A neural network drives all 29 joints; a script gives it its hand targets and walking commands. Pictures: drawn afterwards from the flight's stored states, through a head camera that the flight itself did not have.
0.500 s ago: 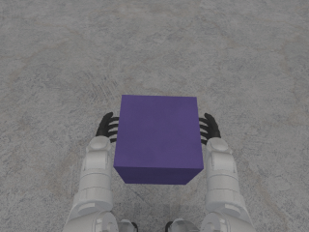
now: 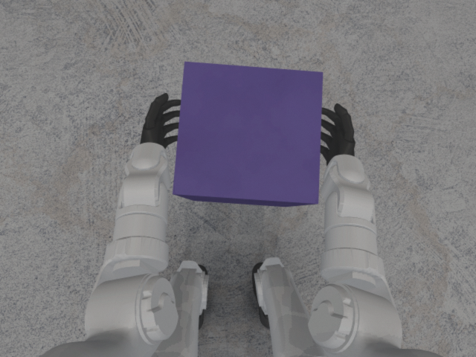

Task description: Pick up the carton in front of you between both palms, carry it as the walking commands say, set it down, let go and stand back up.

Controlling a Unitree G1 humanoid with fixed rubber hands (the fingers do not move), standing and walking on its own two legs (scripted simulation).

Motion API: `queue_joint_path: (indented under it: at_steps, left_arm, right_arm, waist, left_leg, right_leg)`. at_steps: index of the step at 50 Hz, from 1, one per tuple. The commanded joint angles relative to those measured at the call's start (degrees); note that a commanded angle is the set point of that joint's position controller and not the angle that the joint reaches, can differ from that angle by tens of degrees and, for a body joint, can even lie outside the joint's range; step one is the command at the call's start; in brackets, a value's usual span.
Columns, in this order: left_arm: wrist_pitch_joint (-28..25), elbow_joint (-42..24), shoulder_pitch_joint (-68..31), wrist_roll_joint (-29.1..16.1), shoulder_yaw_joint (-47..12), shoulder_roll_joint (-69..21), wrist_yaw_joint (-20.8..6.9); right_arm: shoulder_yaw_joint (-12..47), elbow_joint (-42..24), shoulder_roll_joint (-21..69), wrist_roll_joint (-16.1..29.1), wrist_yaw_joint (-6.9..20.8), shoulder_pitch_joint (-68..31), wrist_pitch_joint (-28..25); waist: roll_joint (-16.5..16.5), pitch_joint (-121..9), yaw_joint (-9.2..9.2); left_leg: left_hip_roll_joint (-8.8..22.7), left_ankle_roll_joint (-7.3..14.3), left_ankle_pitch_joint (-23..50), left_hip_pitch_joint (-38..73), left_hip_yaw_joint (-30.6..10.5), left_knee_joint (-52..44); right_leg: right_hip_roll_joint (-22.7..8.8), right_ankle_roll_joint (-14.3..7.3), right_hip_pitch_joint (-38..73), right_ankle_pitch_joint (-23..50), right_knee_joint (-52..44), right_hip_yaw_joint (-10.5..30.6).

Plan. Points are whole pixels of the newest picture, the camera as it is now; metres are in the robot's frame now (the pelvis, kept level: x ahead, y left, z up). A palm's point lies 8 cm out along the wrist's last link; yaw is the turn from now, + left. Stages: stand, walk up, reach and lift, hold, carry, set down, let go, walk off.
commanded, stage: set down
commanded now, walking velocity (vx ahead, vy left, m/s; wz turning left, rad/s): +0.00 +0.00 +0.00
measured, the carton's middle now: (245, 149) +0.46 -0.03 -0.15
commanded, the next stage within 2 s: none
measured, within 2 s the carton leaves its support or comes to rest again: rests again in 1.46 s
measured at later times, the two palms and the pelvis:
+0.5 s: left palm (176, 143) +0.50 +0.11 -0.24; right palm (311, 161) +0.45 -0.19 -0.23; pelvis -0.02 +0.00 -0.13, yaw -1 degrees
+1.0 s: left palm (189, 144) +0.55 +0.10 -0.39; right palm (296, 166) +0.48 -0.19 -0.39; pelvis -0.03 +0.01 -0.23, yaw -2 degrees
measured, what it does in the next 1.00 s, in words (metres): lowers itself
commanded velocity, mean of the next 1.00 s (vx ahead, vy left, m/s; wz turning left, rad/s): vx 0.00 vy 0.00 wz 0.00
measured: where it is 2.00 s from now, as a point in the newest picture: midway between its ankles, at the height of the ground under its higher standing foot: (230, 308)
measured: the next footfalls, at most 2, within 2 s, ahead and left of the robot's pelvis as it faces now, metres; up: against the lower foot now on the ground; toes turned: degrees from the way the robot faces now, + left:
none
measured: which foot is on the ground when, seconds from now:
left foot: down 0.00-1.00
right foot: down 0.00-1.00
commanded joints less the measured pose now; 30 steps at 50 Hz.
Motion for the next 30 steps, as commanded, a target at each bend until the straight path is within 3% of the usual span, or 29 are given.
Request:
queue_joint_path:
  at_steps: [1, 15, 30]
  left_arm:
    - [-0.6, 6.2, -31.3, -5.6, -28.7, -50.3, -13.3]
    - [-0.8, 7.4, -44.7, -11.3, -32.5, -47.1, -10.1]
    - [-0.3, 14.2, -56.5, -11.9, -28.5, -40.2, -8.6]
  right_arm:
    - [32.5, 7.3, 50.2, 6.1, 14.4, -32.6, 0.4]
    - [34.4, 4.8, 47.2, 11.4, 10.8, -46.1, 0.3]
    - [28.7, 6.7, 40.3, 12.3, 10.1, -58.7, 0.9]
  waist:
    - [1.3, -46.4, -0.75]
    - [3.1, -61.5, -2.56]
    - [5.1, -57.5, -3.86]
  left_leg:
    - [-5.0, -0.1, 12.3, 21.7, 3.6, -1.7]
    - [-6.1, -1.2, 14.0, 11.7, 5.2, 14.2]
    - [-6.0, -0.9, 10.3, 3.3, 5.9, 26.1]
  right_leg:
    - [5.1, 0.9, 18.2, 13.6, -1.9, -5.1]
    - [6.0, 2.1, 7.4, 15.7, 14.3, -7.6]
    - [5.7, 2.4, -6.1, 11.2, 26.0, -9.9]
